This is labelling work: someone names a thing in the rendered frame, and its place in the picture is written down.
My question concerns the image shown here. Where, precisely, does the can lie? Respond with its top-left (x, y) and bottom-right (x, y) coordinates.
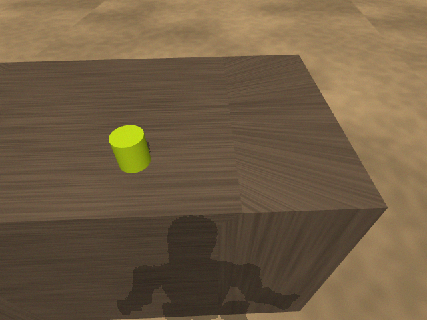
top-left (109, 125), bottom-right (151, 173)

